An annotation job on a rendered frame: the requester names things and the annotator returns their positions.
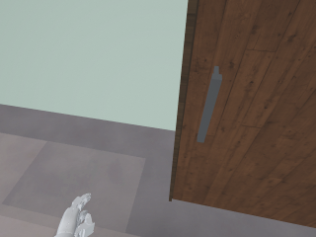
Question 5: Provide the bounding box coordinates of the handle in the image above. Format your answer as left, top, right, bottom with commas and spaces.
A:
197, 66, 222, 143

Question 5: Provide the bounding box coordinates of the left robot hand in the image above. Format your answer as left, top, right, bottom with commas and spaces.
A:
56, 193, 95, 237

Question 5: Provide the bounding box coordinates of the wardrobe door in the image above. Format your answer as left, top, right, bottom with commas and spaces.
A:
173, 0, 316, 228

